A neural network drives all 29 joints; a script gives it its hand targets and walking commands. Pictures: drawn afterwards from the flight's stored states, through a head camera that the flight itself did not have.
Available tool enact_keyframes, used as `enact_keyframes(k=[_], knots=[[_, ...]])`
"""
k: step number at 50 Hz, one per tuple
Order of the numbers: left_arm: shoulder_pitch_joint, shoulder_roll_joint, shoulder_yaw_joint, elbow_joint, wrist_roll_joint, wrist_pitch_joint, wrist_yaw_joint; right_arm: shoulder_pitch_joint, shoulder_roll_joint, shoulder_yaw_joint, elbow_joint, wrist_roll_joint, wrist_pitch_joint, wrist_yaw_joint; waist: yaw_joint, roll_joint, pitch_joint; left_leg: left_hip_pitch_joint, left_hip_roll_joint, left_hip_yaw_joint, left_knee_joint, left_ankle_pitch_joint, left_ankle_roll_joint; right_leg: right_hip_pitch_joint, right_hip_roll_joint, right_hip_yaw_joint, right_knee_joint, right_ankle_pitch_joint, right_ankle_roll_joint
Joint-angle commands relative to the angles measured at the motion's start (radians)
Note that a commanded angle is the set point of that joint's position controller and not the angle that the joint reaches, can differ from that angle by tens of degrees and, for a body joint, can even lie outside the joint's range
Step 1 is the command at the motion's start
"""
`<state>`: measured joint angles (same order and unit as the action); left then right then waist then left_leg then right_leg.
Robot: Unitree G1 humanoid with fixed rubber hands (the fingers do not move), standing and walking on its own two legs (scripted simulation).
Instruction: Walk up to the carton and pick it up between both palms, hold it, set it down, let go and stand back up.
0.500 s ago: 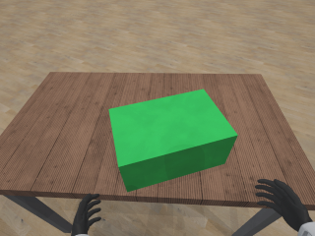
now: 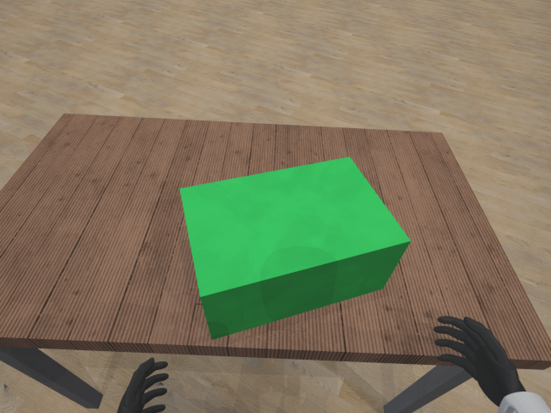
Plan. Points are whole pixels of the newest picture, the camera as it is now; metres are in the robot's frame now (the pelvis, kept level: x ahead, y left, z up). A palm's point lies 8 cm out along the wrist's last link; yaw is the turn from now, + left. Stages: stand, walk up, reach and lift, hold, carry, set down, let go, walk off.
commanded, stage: set down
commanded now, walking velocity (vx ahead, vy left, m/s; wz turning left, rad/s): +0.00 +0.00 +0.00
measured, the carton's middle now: (286, 241) +0.41 +0.02 +0.00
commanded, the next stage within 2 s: let go in 0.22 s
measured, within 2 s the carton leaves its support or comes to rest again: neither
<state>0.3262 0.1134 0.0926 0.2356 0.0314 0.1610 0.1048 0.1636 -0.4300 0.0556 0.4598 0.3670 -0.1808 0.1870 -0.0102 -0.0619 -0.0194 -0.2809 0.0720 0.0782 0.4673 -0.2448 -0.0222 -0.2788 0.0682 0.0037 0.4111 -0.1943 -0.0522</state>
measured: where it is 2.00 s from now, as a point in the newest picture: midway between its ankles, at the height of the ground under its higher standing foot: outside the picture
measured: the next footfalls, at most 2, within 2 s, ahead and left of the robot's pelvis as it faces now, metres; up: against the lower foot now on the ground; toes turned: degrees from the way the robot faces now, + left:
none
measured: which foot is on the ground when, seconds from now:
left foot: down 0.00-1.00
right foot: down 0.00-1.00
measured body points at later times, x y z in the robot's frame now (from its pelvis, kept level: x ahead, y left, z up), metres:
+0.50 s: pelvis +0.00 +0.00 +0.00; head +0.01 +0.04 +0.45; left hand +0.15 +0.23 -0.11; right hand +0.21 -0.26 -0.01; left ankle -0.01 +0.13 -0.74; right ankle +0.01 -0.09 -0.74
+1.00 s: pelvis +0.00 +0.00 +0.00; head +0.00 +0.04 +0.45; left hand +0.12 +0.27 -0.13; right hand +0.22 -0.25 +0.00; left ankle -0.01 +0.13 -0.74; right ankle +0.01 -0.09 -0.74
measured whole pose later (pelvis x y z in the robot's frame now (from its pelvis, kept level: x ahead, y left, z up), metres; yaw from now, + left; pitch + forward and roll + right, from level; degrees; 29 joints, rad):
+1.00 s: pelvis +0.00 +0.00 +0.00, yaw +0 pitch -1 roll -1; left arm 0.23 0.29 0.09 0.76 0.06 0.00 -0.01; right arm 0.15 -0.31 0.01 0.50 0.06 -0.19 0.05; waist -0.01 -0.08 0.00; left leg -0.19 0.07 0.08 0.48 -0.27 -0.02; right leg -0.19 0.07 0.00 0.43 -0.22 -0.05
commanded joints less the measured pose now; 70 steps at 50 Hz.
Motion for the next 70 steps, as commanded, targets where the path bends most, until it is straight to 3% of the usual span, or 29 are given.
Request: enact_keyframes(k=[1, 5, 6, 8, 12, 14, 15, 17, 18, 19, 23, 27, 33, 35, 36, 40, 41, 42, 43, 44, 47, 48, 50, 54, 60, 62, 65, 69, 70], knots=[[-0.102, 0.134, 0.031, -0.076, 0.037, -0.044, -0.047, 0.06, -0.01, -0.026, 0.09, -0.176, 0.06, -0.032, 0.034, 0.079, 0.021, 0.158, -0.085, -0.052, -0.081, 0.1, 0.002, 0.089, -0.103, 0.104, -0.135, 0.042, 0.002], [-0.129, 0.129, 0.016, -0.102, 0.026, -0.052, -0.04, 0.034, 0.004, -0.045, 0.072, -0.192, 0.053, -0.042, 0.038, 0.107, 0.033, 0.182, -0.076, -0.046, -0.081, 0.12, 0.0, 0.051, -0.088, 0.081, -0.135, -0.015, -0.007], [-0.158, 0.143, 0.023, 0.06, 0.038, -0.032, -0.073, 0.027, 0.056, -0.022, 0.154, -0.225, 0.075, -0.067, 0.01, 0.062, 0.108, 0.146, -0.091, -0.035, -0.086, 0.053, 0.013, 0.039, -0.112, 0.109, -0.164, -0.046, 0.007], [-0.153, 0.137, 0.025, -0.131, 0.026, -0.072, -0.034, 0.013, 0.024, -0.033, 0.035, -0.2, 0.053, -0.048, 0.062, 0.127, 0.011, 0.181, -0.065, -0.046, -0.095, 0.097, 0.0, 0.065, -0.088, 0.076, -0.127, -0.063, -0.006], [-0.195, 0.146, 0.023, -0.043, 0.046, -0.076, -0.039, 0.007, 0.081, -0.024, 0.151, -0.233, 0.061, -0.058, 0.046, 0.16, 0.043, 0.184, -0.074, -0.039, -0.096, 0.072, 0.007, 0.055, -0.105, 0.075, -0.14, -0.049, -0.006], [-0.176, 0.147, 0.002, 0.116, 0.048, -0.047, -0.066, 0.005, 0.095, -0.021, 0.198, -0.274, 0.081, -0.08, 0.029, 0.135, 0.097, 0.193, -0.078, -0.035, -0.105, 0.031, 0.012, 0.044, -0.114, 0.078, -0.161, -0.062, -0.009], [-0.199, 0.135, -0.005, -0.051, 0.046, -0.073, -0.039, -0.006, 0.072, -0.026, 0.133, -0.243, 0.065, -0.062, 0.043, 0.173, 0.037, 0.197, -0.063, -0.051, -0.097, 0.09, 0.004, 0.052, -0.105, 0.07, -0.143, -0.033, -0.007], [-0.2, 0.128, 0.006, 0.044, 0.06, -0.072, -0.051, 0.01, 0.096, -0.01, 0.195, -0.245, 0.07, -0.068, 0.053, 0.195, 0.071, 0.199, -0.07, -0.044, -0.106, 0.049, 0.003, 0.033, -0.101, 0.06, -0.14, -0.046, -0.013], [-0.197, 0.125, -0.021, -0.019, 0.043, -0.075, -0.04, -0.008, 0.073, -0.046, 0.147, -0.243, 0.066, -0.067, 0.039, 0.19, 0.061, 0.229, -0.06, -0.05, -0.109, 0.036, -0.001, 0.014, -0.082, 0.038, -0.139, -0.068, -0.025], [-0.219, 0.128, -0.017, 0.105, 0.048, -0.058, -0.063, 0.003, 0.119, -0.021, 0.236, -0.271, 0.081, -0.077, 0.029, 0.161, 0.097, 0.221, -0.068, -0.036, -0.108, 0.011, 0.009, 0.016, -0.102, 0.065, -0.163, -0.084, -0.016], [-0.216, 0.126, -0.027, 0.069, 0.058, -0.054, -0.061, -0.01, 0.113, -0.022, 0.208, -0.294, 0.092, -0.084, 0.021, 0.209, 0.103, 0.228, -0.064, -0.039, -0.126, -0.013, 0.004, 0.012, -0.093, 0.041, -0.146, -0.104, -0.021], [-0.261, 0.144, -0.011, 0.167, 0.064, -0.046, -0.081, -0.02, 0.176, -0.005, 0.248, -0.33, 0.108, -0.109, 0.018, 0.162, 0.175, 0.193, -0.069, -0.032, -0.13, -0.053, 0.018, -0.005, -0.127, 0.069, -0.17, -0.16, -0.005], [-0.263, 0.121, -0.024, 0.12, 0.068, -0.086, -0.068, -0.025, 0.166, 0.003, 0.257, -0.326, 0.092, -0.105, 0.038, 0.204, 0.136, 0.22, -0.061, -0.037, -0.138, -0.003, 0.011, 0.023, -0.108, 0.037, -0.15, -0.096, -0.008], [-0.258, 0.099, -0.045, 0.13, 0.074, -0.082, -0.065, -0.02, 0.161, -0.023, 0.267, -0.326, 0.09, -0.106, 0.01, 0.197, 0.134, 0.203, -0.059, -0.051, -0.143, -0.051, 0.007, 0.029, -0.097, 0.033, -0.148, -0.102, -0.018], [-0.241, 0.093, -0.051, 0.146, 0.084, -0.068, -0.063, 0.007, 0.15, -0.007, 0.272, -0.318, 0.095, -0.099, 0.017, 0.248, 0.169, 0.215, -0.056, -0.045, -0.147, -0.047, 0.006, 0.018, -0.099, 0.033, -0.149, -0.102, -0.018], [-0.241, 0.1, -0.045, 0.12, 0.084, -0.074, -0.066, -0.01, 0.157, -0.006, 0.276, -0.32, 0.095, -0.096, 0.026, 0.234, 0.149, 0.218, -0.059, -0.051, -0.144, -0.024, 0.004, 0.031, -0.1, 0.033, -0.15, -0.08, -0.014], [-0.181, 0.401, 0.049, 0.274, 0.039, -0.142, -0.096, 0.106, -0.168, -0.138, 0.121, -0.463, 0.096, -0.156, -0.002, 0.169, -0.06, 0.18, 0.049, -0.095, -0.032, 0.19, 0.037, 0.097, -0.136, 0.077, -0.028, 0.1, 0.006], [-0.143, 0.403, 0.056, 0.302, 0.029, -0.164, -0.094, 0.056, -0.166, -0.145, 0.108, -0.467, 0.093, -0.186, 0.022, 0.207, -0.123, 0.186, 0.051, -0.093, -0.023, 0.13, 0.062, 0.121, -0.143, 0.083, -0.049, 0.086, 0.023], [-0.188, 0.375, 0.05, 0.324, 0.034, -0.172, -0.11, 0.089, -0.138, -0.149, 0.079, -0.472, 0.096, -0.203, -0.018, 0.188, -0.037, 0.114, 0.044, -0.092, -0.056, 0.063, 0.054, 0.114, -0.126, 0.061, -0.037, 0.053, 0.031], [-0.188, 0.325, 0.039, 0.346, 0.017, -0.18, -0.119, 0.051, -0.119, -0.146, 0.067, -0.475, 0.096, -0.216, 0.01, 0.208, -0.053, 0.097, 0.062, -0.124, -0.108, -0.052, 0.068, 0.122, -0.115, 0.051, 0.007, -0.002, 0.034], [-0.194, 0.326, 0.02, 0.415, 0.018, -0.201, -0.142, 0.006, -0.152, -0.146, 0.063, -0.45, 0.097, -0.208, 0.046, 0.157, 0.022, 0.064, 0.051, -0.112, -0.085, -0.091, 0.057, 0.035, -0.105, 0.066, -0.031, -0.071, 0.024], [-0.224, 0.357, 0.025, 0.42, 0.025, -0.204, -0.142, 0.026, -0.13, -0.134, 0.058, -0.438, 0.098, -0.213, 0.021, 0.229, 0.017, 0.037, 0.038, -0.12, -0.111, -0.157, 0.061, 0.058, -0.107, 0.077, -0.017, -0.071, 0.022], [-0.214, 0.36, 0.023, 0.46, 0.011, -0.2, -0.15, 0.026, -0.155, -0.138, 0.063, -0.433, 0.106, -0.207, 0.032, 0.282, 0.03, 0.042, 0.039, -0.105, -0.095, -0.142, 0.065, 0.046, -0.121, 0.104, -0.03, -0.051, 0.019], [-0.225, 0.372, 0.001, 0.528, 0.005, -0.202, -0.155, 0.023, -0.143, -0.137, 0.07, -0.417, 0.102, -0.21, 0.016, 0.235, 0.03, 0.035, 0.059, -0.125, -0.095, -0.164, 0.064, 0.025, -0.113, 0.092, -0.038, -0.113, 0.008], [-0.19, 0.424, -0.009, 0.625, 0.0, -0.201, -0.154, 0.041, -0.14, -0.133, 0.088, -0.41, 0.11, -0.212, 0.011, 0.311, 0.081, 0.058, 0.043, -0.114, -0.119, -0.122, 0.074, -0.002, -0.126, 0.107, -0.064, -0.074, 0.017], [-0.226, 0.438, -0.003, 0.636, 0.003, -0.205, -0.159, -0.006, -0.131, -0.131, 0.1, -0.412, 0.113, -0.21, 0.009, 0.215, 0.036, 0.097, 0.071, -0.133, -0.102, -0.075, 0.078, 0.002, -0.124, 0.097, -0.032, -0.037, 0.005], [-0.189, 0.42, -0.014, 0.664, -0.018, -0.2, -0.159, 0.001, -0.172, -0.138, 0.114, -0.404, 0.114, -0.209, 0.03, 0.329, 0.003, 0.098, 0.061, -0.118, -0.085, -0.02, 0.074, 0.052, -0.141, 0.118, -0.054, 0.039, 0.017], [-0.223, 0.435, -0.008, 0.686, -0.004, -0.198, -0.156, 0.001, -0.15, -0.127, 0.132, -0.401, 0.116, -0.217, 0.001, 0.263, 0.004, 0.109, 0.062, -0.106, -0.084, -0.028, 0.062, 0.06, -0.14, 0.121, -0.042, 0.076, 0.01], [-0.224, 0.418, -0.006, 0.674, -0.006, -0.21, -0.159, -0.043, -0.146, -0.13, 0.112, -0.405, 0.116, -0.216, 0.023, 0.24, -0.011, 0.106, 0.085, -0.125, -0.087, -0.062, 0.067, 0.04, -0.133, 0.107, -0.05, 0.015, 0.014]])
